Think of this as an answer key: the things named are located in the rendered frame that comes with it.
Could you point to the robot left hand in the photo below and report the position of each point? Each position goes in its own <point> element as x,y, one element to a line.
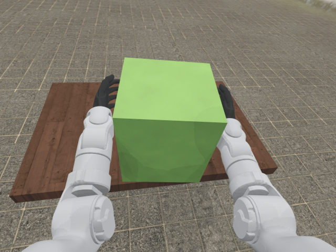
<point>102,97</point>

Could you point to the robot right forearm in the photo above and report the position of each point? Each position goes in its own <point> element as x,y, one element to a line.
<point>240,164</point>

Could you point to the left robot upper arm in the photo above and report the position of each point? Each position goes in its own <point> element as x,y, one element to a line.
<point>80,224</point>

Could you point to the robot left forearm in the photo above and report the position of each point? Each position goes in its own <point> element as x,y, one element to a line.
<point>90,175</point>

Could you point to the right robot upper arm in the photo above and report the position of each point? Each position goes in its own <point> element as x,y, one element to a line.
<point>268,225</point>

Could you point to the carton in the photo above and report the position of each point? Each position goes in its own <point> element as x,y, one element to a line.
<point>168,119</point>

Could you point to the table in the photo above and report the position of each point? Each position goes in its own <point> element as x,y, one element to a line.
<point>50,155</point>

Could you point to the robot right hand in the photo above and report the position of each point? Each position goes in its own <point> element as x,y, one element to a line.
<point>227,101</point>

